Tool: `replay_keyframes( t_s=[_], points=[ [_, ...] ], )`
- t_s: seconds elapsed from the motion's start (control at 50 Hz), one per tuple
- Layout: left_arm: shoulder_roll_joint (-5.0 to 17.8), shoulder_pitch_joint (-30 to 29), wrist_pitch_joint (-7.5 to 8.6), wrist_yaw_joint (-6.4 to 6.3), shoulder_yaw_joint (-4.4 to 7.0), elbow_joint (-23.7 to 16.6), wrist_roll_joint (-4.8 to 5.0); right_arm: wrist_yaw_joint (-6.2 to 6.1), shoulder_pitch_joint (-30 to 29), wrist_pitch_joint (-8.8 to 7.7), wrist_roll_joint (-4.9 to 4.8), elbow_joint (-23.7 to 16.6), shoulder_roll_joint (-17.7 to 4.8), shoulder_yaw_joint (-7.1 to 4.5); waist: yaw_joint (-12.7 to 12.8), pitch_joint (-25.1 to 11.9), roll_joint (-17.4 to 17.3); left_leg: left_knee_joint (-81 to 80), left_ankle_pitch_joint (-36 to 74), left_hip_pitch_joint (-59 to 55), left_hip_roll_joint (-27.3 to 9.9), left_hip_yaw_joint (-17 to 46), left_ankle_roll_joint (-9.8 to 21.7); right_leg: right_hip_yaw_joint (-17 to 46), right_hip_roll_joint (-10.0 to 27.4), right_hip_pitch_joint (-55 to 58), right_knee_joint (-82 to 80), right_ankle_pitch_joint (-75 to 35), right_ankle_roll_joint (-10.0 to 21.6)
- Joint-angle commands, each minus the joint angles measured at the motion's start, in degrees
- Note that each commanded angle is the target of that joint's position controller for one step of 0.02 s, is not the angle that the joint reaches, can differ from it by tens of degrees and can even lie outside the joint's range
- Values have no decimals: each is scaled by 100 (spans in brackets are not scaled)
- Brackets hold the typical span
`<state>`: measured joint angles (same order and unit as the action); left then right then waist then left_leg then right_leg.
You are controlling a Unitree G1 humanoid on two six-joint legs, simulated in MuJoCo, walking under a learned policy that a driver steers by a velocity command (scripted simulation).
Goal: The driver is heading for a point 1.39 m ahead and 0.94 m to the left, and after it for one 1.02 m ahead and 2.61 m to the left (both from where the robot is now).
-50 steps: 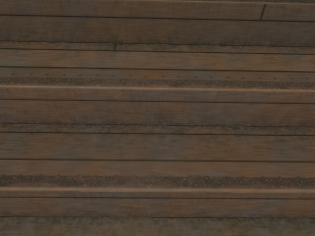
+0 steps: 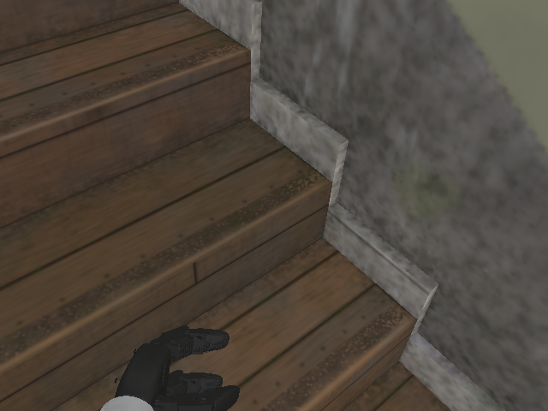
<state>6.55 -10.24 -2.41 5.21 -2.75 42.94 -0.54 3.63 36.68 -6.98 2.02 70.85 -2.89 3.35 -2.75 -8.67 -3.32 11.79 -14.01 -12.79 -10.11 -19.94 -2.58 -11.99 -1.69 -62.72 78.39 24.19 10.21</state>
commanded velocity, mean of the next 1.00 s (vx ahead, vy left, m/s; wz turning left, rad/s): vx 0.08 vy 0.03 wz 0.36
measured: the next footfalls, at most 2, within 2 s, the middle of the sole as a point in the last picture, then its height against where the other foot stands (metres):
left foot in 0.56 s outside the picture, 0.17 m higher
right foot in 1.08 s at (234, 403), level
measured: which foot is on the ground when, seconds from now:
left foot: down 0.00-0.00, up 0.02-0.54, down 0.56-1.00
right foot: down 0.00-0.58, up 0.60-1.00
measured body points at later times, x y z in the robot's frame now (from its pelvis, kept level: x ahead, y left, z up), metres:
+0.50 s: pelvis +0.19 +0.07 +0.17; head +0.20 +0.08 +0.62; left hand +0.17 +0.30 +0.02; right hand +0.45 -0.08 +0.11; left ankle +0.23 +0.23 -0.31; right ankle +0.16 -0.09 -0.57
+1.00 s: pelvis +0.28 +0.14 +0.32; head +0.28 +0.15 +0.77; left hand +0.37 +0.44 +0.23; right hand +0.51 -0.01 +0.22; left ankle +0.26 +0.26 -0.39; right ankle +0.41 +0.04 -0.32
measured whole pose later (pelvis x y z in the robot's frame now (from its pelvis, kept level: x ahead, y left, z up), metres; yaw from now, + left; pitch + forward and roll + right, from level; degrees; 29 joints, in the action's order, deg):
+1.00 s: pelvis +0.28 +0.14 +0.32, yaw +24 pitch +5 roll -1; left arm 14.2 4.7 2.1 0.1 0.8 41.2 -2.8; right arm 1.2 9.6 -5.2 0.6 41.1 -11.7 0.2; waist -4.0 -6.2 -0.5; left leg 44.7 -19.6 30.0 6.0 9.3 1.5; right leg 2.9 0.8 -46.8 68.2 18.5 -7.5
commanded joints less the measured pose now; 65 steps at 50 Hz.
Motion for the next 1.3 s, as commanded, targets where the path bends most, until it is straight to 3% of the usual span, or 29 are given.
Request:
replay_keyframes(
  t_s=[0.02, 0.04, 0.06, 0.08, 0.1, 0.12, 0.14, 0.26, 0.34, 0.36, 0.46, 0.5, 0.54, 0.58, 0.6, 0.62, 0.64, 0.68, 0.72, 0.76, 0.84, 0.96, 1.02, 1.06, 1.1, 1.12, 1.14, 1.2, 1.3],
  points=[
    [1171, 3418, 424, -574, 532, 859, -29, -535, -30, -84, -938, -775, -1984, -553, 1882, -1230, 655, 6108, 3069, 4727, 815, 563, 329, 3990, 1251, 7560, -3674, -3180, 878],
    [1619, 3044, 412, -788, 716, 785, 18, -370, -271, -75, -654, -731, -1715, -655, 1424, -1941, 370, 8823, 215, 4321, 1344, 1720, 246, 5818, 1925, 6689, -4971, -4931, 1313],
    [1084, 3983, 374, -399, 444, 1357, -512, 491, 499, 94, -37, -272, -391, -361, 1523, -2280, 1441, 10076, 2130, 5236, 1157, 4406, 939, 5747, 1944, 6080, -5247, -1388, 1200],
    [1292, 3677, 578, -356, 593, 1784, -498, 612, -992, 54, 121, -759, -497, -488, 1227, -48, 910, 10819, 1601, 6152, 1022, 3376, 897, 4801, 1507, 4452, -4920, -462, 1143],
    [1036, 2790, 595, -346, 532, 1784, -326, 467, -1351, 3, 52, -975, -287, -411, 824, 81, 278, 10978, 979, 6477, 1013, 3123, 1045, 4212, 1568, 3908, -4981, -664, 1274],
    [407, 1948, 722, -578, 487, 1599, -99, -245, -2052, 10, -162, -2039, -409, -385, 87, 450, -493, 10569, 517, 5980, 876, 2737, 836, 3910, 1650, 3468, -5218, -701, 497],
    [222, 1588, 846, -649, 397, 1688, -139, -543, -1877, 205, -175, -1996, -390, -320, -202, 818, -706, 10147, 214, 5931, 780, 2844, 730, 3071, 1590, 2912, -5233, -1052, 188],
    [849, 2748, 1225, -642, 508, 2001, -155, -1065, -2229, 536, -153, -2579, -596, -463, -77, 683, 695, 10845, -811, 7199, 979, 2420, 511, 1504, 1920, 4343, -5907, -4716, 330],
    [781, 3590, 1115, -787, 618, 1895, -259, -960, -3498, 635, 52, -3336, -533, -486, 350, 522, 720, 11803, -1458, 9242, 917, 3012, 734, 1658, 2051, 6593, -5732, -3171, 54],
    [244, 3252, 981, -570, 242, 1644, -771, -537, -3733, 926, -452, -3476, -1221, -367, 440, -515, 1279, 13015, -1123, 9737, 1131, 3260, 884, 1936, 2030, 6301, -5355, -4071, 442],
    [1470, 2980, 1145, -526, 527, 1098, -522, -117, -4436, 906, -89, -4290, -1137, -161, 138, -4, 714, 9244, -2057, 8636, 197, 2586, 511, 775, 1929, 5761, -6013, -3428, -125],
    [1968, 2778, 1022, -350, 826, 861, -245, -5, -4841, 998, -228, -4220, -1006, -40, 419, 219, 1341, 6919, -4414, 7055, 670, 1544, 340, 663, 2068, 4775, -6597, -2342, 156],
    [2201, 2702, 932, -240, 973, 669, -391, -21, -3906, 721, -245, -3734, -559, 65, 526, 149, 1635, 7338, -1976, 6229, 980, 1305, 531, 530, 2565, 5107, -6505, -3878, 314],
    [2066, 2107, 1021, -273, 981, 130, -197, -109, -3127, 202, -474, -3498, -1619, -319, 49, -615, 449, 5577, 1656, 4246, 1384, 2235, 1334, -173, 1606, 4833, -4519, -6615, -349],
    [1400, 1886, 1018, -272, 817, -437, -312, -276, -1711, 63, -117, -3440, -2555, -578, -375, -1786, -1688, 3632, 4095, 1529, 212, 5792, 2626, 289, 513, 2340, -2427, -1875, -1111],
    [1224, 1124, 966, -251, 791, -855, -20, -192, -870, -4, 119, -3143, -3158, -800, -640, -1708, -1902, 2181, 3347, 1099, -400, 7587, 2342, 1930, -245, 1106, -670, 196, -1179],
    [842, 1121, 881, -297, 724, -624, 153, -153, -611, 38, 82, -2824, -2999, -826, -936, -963, -1693, 1926, 1764, 1599, -348, 7447, 2152, 3076, -593, 392, 868, -747, -991],
    [883, 1353, 875, -533, 671, -446, -49, 6, -2134, 211, -295, -2872, -2211, -644, 3, -43, -1577, 2895, 530, 3451, 283, 5980, 2076, 2914, -479, 220, 2213, -1579, -614],
    [1004, 1676, 775, -547, 539, -358, -140, 5, -3664, 355, -175, -3096, -1638, -507, 756, -64, 309, 2909, -67, 5093, 533, 5169, 1871, 2377, -82, 914, 2322, -1660, -626],
    [1233, 2174, 606, -495, 546, -155, 7, -167, -4325, 347, -54, -3350, -1392, -422, 712, -552, 238, 2273, 2, 5131, 468, 5281, 1799, 2411, -22, 972, 2549, -1850, -1067],
    [1532, 1217, 522, -519, 526, -344, -126, -319, -3424, 190, 93, -3041, -1469, -413, 130, -336, 560, 2227, -411, 4628, 529, 4757, 1683, 2310, 121, 508, 1661, -1831, -1525],
    [1020, 590, 519, -567, 413, -744, -280, -300, -2548, 110, -238, -3256, -1813, -573, -331, 81, -293, 1494, -1280, 3533, 509, 4903, 1442, 1306, 213, 1232, -1485, 54, -1915],
    [872, 1105, 609, -297, 417, -951, -171, -211, -3442, 72, -70, -3680, -1808, -599, 133, 364, -473, 1746, -646, 4646, 733, 4443, 1361, 997, 66, 3334, -2167, -732, -1686],
    [724, 1160, 715, -180, 457, -1205, -80, -151, -3260, 275, -217, -3618, -1804, -628, 395, 510, -263, 2047, -276, 4019, 722, 4738, 1572, 931, -34, 3754, -4346, -1199, -1499],
    [987, 1404, 825, -309, 611, -1118, -212, -90, -2558, 261, -290, -3366, -1368, -601, 339, 266, -203, 3199, -366, 4010, 1080, 4554, 1250, 1534, 736, 4675, -4905, -2603, -669],
    [1862, 1078, 887, -404, 785, -1277, -83, -161, -1871, 190, -135, -3566, -981, -524, -207, -376, 1535, 4024, -1326, 5570, 1845, 3402, 328, 3720, 2090, 6130, -4956, -4529, 1194],
    [1808, 1845, 882, -450, 908, -1092, -255, -228, -2640, 220, -95, -3604, -1772, -728, 554, -668, 1411, 5858, -2323, 6427, 1702, 3224, -229, 5196, 2771, 6620, -5724, -3106, 1801],
    [852, 1330, 889, -574, 555, -905, -154, -431, -2609, 461, -51, -3204, -1653, -737, 214, 139, 945, 8400, -441, 7037, 1177, 3233, 38, 3820, 2030, 5197, -6193, 1098, 346],
    [649, 2676, 732, -521, 362, -304, -460, -204, -3053, 385, -131, -2975, -1446, -622, 827, 206, 770, 8854, -17, 8214, 1374, 2968, 349, 2365, 1671, 5617, -6277, 831, 436]
  ],
)
Velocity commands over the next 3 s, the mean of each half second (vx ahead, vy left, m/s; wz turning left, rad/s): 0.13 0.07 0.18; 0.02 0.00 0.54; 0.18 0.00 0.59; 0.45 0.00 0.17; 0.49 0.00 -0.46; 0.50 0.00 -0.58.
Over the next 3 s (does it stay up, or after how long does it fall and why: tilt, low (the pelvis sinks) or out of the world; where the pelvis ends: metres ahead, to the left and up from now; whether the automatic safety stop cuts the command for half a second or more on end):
stays up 0.82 0.81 0.79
